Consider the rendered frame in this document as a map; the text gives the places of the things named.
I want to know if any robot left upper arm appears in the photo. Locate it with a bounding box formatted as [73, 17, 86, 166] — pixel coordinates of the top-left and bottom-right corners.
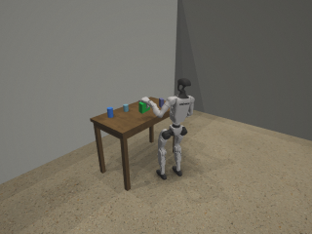
[156, 97, 176, 118]

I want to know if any left robot forearm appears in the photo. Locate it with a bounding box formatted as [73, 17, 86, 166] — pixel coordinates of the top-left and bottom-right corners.
[146, 100, 160, 116]

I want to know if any table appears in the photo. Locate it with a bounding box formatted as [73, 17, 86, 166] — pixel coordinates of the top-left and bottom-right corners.
[90, 97, 175, 191]

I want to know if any robot head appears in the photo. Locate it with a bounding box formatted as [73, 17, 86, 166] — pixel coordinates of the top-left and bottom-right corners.
[176, 78, 191, 99]

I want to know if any sponge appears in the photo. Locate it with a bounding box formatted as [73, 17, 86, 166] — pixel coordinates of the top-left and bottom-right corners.
[138, 102, 150, 114]

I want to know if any right robot shin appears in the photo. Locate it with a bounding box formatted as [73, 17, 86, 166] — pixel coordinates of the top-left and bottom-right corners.
[174, 146, 182, 171]

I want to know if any robot right upper arm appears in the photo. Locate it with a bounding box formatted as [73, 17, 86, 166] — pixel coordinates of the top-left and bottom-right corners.
[187, 96, 195, 116]

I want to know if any robot left hand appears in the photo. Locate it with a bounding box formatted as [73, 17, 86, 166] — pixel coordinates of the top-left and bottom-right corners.
[138, 97, 149, 109]

